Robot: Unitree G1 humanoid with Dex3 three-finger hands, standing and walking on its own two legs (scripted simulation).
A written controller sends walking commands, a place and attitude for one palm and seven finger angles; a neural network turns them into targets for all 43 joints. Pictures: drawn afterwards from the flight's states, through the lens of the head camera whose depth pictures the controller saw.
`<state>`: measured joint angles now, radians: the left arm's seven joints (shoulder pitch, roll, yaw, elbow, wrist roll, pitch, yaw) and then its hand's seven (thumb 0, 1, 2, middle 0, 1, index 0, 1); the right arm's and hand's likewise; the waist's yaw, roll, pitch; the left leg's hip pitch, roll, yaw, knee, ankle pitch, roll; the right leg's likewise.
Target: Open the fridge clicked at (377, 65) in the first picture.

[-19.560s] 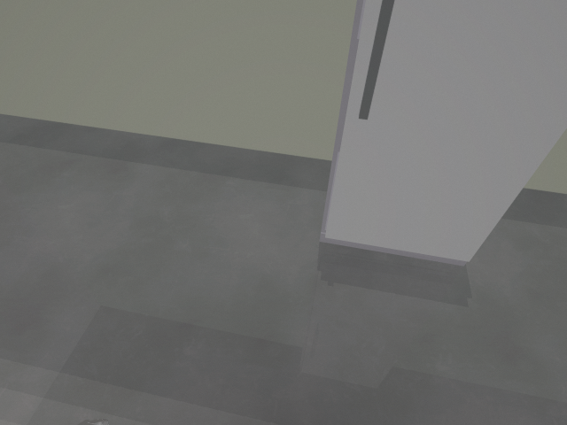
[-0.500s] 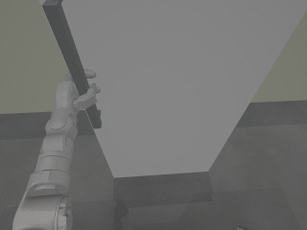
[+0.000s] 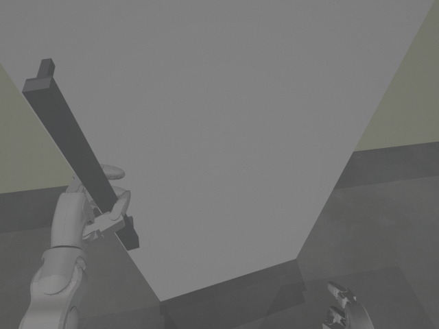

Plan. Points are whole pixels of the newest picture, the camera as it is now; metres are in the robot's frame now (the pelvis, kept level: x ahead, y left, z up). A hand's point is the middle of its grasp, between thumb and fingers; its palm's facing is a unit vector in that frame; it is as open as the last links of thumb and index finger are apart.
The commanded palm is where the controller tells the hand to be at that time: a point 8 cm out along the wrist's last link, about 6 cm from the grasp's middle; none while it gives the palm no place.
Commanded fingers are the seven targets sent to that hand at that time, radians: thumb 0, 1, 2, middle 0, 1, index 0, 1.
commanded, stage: walk backward, drawing the door open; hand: left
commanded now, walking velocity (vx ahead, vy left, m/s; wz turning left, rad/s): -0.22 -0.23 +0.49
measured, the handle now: (101, 179) +0.31 +0.21 +0.14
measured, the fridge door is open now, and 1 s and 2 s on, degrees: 8 32 68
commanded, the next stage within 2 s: none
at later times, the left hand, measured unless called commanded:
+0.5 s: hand (136, 260) +0.20 +0.13 +0.11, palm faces +0.39 -0.89 -0.21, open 6.6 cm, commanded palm +0.15 +0.17 +0.11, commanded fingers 0.00 0.90 0.90 -0.45 -1.40 -0.45 -1.40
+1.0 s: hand out of the picture +0.11 +0.04 +0.11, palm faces +0.71 -0.68 -0.18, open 6.5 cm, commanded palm +0.05 +0.05 +0.11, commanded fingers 0.00 0.90 0.90 -0.45 -1.40 -0.45 -1.40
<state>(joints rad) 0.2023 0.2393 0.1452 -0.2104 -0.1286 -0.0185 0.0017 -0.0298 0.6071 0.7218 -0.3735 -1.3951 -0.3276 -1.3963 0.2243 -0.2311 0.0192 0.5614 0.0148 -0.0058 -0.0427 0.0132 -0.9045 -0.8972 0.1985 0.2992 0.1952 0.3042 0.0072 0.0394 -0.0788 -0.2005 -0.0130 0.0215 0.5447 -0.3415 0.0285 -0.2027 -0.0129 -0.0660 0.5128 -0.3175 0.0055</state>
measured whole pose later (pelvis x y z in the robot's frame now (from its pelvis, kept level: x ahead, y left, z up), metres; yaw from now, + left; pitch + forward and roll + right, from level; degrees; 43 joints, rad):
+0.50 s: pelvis +0.00 -0.07 -0.01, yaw +18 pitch +1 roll +3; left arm 0.31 0.15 0.01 -0.37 -0.04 -0.03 0.07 -0.05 0.59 0.79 -0.45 -1.39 -0.28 -1.40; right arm 0.18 -0.21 0.01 0.57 -0.03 0.01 -0.12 0.01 -0.90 -0.90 0.20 0.30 0.20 0.30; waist -0.01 0.04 0.06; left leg -0.48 0.04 0.11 0.88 -0.36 -0.02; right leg -0.23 -0.04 -0.27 0.55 -0.35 -0.12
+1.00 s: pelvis +0.01 -0.23 -0.02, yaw +44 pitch +0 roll +1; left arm 0.31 0.19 -0.01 -0.43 -0.02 -0.05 0.06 -0.01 0.62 0.82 -0.45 -1.40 -0.28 -1.40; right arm 0.20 -0.19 -0.02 0.62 -0.03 -0.12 -0.12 0.01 -0.90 -0.90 0.20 0.30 0.20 0.30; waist -0.03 0.00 0.06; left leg -0.36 0.05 0.13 0.77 -0.41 -0.02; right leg -0.37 -0.07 -0.24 0.64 -0.26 -0.09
